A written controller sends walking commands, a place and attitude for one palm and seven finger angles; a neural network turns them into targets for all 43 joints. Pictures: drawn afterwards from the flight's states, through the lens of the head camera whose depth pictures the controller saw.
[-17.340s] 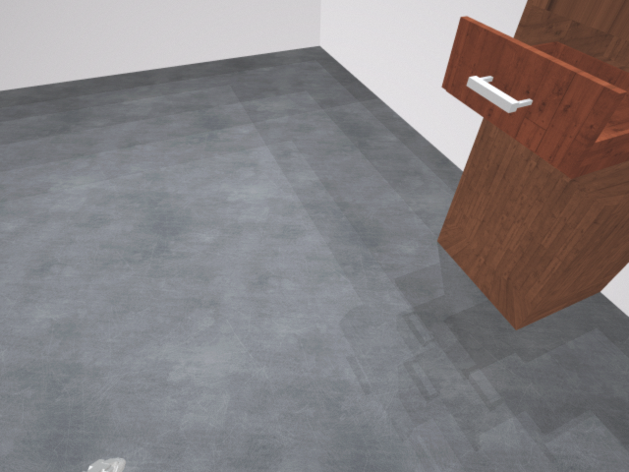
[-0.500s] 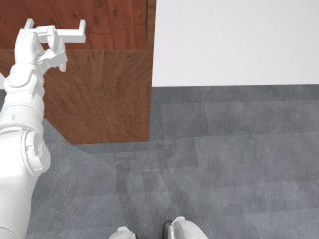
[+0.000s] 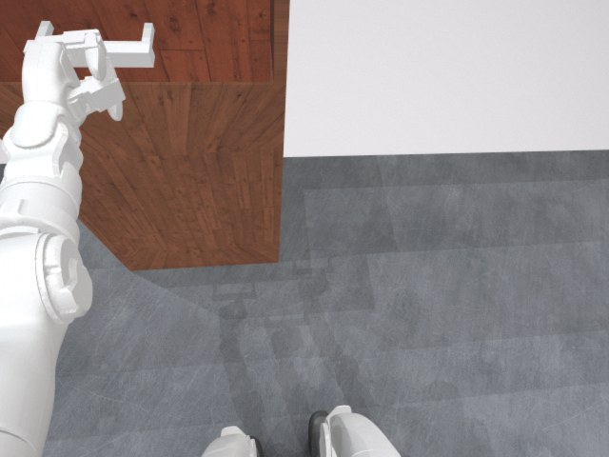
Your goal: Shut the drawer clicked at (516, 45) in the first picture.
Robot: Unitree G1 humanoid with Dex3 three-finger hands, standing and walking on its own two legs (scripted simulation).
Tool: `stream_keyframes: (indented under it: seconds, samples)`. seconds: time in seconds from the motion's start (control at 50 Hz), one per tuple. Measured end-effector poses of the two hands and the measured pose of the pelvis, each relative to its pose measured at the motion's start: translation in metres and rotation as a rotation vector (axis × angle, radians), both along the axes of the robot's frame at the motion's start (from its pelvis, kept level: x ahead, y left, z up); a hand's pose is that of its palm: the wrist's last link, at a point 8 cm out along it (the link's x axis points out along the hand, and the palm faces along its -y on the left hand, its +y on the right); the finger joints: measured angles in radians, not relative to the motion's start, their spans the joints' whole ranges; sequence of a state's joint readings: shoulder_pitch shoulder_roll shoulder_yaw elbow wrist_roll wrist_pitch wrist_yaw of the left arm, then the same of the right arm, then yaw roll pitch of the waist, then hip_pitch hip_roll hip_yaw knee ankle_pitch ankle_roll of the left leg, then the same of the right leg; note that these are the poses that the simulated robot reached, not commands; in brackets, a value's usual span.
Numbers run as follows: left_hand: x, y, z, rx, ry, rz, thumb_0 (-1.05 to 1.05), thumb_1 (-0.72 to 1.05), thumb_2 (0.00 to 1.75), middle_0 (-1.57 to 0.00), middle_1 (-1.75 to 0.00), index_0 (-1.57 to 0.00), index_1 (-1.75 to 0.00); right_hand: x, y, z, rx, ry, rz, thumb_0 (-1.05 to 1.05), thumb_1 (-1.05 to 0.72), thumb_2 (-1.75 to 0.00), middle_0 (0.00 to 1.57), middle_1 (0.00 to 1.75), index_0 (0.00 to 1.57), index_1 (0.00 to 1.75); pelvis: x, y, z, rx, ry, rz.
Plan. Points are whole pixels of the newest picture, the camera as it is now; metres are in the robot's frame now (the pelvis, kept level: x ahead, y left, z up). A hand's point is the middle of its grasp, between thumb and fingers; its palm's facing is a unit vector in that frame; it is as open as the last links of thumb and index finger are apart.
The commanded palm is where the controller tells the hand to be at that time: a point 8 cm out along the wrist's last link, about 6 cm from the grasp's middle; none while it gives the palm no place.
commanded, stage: pull the fist back off the drawer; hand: left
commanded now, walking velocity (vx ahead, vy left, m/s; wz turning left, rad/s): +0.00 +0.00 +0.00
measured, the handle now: (95, 42) +0.62 +0.20 +0.12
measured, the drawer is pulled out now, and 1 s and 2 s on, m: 0.00 0.00 0.00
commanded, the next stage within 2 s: draw the hand back to the body in 0.60 s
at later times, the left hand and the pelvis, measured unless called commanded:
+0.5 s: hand (121, 87) +0.54 +0.16 +0.12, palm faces +0.00 -1.00 -0.03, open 3.3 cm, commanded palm +0.52 +0.20 +0.12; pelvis +0.02 -0.01 +0.00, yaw -2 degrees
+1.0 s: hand (83, 129) +0.47 +0.18 +0.14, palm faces +0.00 -1.00 -0.03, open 3.3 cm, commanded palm +0.43 +0.23 +0.15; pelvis +0.06 -0.01 +0.02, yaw -3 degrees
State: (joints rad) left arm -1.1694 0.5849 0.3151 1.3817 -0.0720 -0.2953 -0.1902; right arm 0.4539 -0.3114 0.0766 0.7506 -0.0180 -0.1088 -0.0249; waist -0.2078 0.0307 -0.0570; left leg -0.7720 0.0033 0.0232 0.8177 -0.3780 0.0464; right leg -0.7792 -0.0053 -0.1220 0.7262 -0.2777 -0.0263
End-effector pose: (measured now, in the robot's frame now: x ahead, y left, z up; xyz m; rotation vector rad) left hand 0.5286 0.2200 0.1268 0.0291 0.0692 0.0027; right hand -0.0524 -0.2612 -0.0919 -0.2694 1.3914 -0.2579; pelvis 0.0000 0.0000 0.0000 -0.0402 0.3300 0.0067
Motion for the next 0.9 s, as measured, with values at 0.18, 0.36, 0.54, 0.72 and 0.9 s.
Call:
stream_keyframes:
  seconds: [0.18, 0.36, 0.54, 0.72, 0.9]
  samples:
    - [-0.001, -0.002, 0.002, 0.002, -0.014, 0.01, 0.07, 0.76, 1.02, -1.4, -1.6, -1.4, -1.6, -0.003, -0.003, 0.0, 0.014, 0.006, -0.005, 0.0, -0.9, -0.9, 0.2, 0.3, 0.2, 0.3, 0.0, -0.005, 0.0, 0.002, -0.005, -0.004]
    - [-0.004, -0.007, -0.001, 0.0, -0.028, 0.009, 0.05, 0.84, 1.0, -1.4, -1.6, -1.4, -1.6, 0.009, -0.004, -0.003, 0.036, -0.01, -0.025, 0.0, -0.9, -0.9, 0.2, 0.3, 0.2, 0.3, 0.006, -0.009, 0.001, 0.006, -0.013, -0.019]
    - [-0.006, -0.01, -0.003, 0.001, -0.043, -0.005, 0.03, 0.89, 0.95, -1.4, -1.6, -1.4, -1.6, 0.038, -0.006, -0.004, 0.045, -0.067, -0.05, 0.0, -0.9, -0.9, 0.2, 0.3, 0.2, 0.3, 0.019, -0.011, 0.005, 0.013, -0.027, -0.044]
    - [-0.006, -0.01, -0.003, -0.007, -0.045, -0.004, 0.02, 0.89, 0.91, -1.4, -1.6, -1.4, -1.6, 0.075, -0.008, -0.004, 0.046, -0.128, -0.05, 0.0, -0.9, -0.9, 0.2, 0.3, 0.2, 0.3, 0.034, -0.011, 0.008, 0.015, -0.044, -0.052]
    - [-0.043, 0.002, 0.01, 0.009, -0.114, -0.01, 0.02, 0.9, 0.9, -1.39, -1.6, -1.39, -1.6, 0.117, -0.004, 0.002, 0.078, -0.24, -0.059, 0.01, -0.9, -0.9, 0.2, 0.3, 0.2, 0.3, 0.052, -0.008, 0.019, 0.019, -0.092, -0.076]
